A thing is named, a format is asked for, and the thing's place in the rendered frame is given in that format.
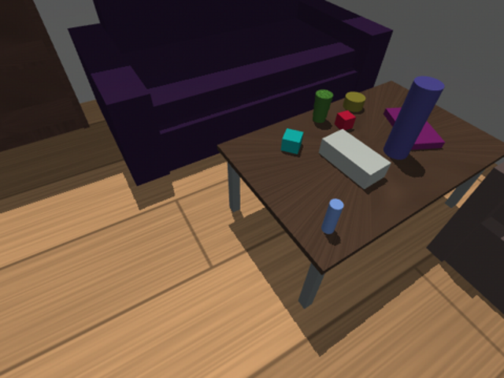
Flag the sofa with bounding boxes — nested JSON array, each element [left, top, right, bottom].
[[68, 0, 393, 186]]

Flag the armchair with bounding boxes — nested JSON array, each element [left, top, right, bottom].
[[426, 162, 504, 314]]

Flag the bookshelf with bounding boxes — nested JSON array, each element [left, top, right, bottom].
[[0, 0, 90, 152]]

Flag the coffee table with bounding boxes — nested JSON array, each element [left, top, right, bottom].
[[217, 81, 504, 309]]

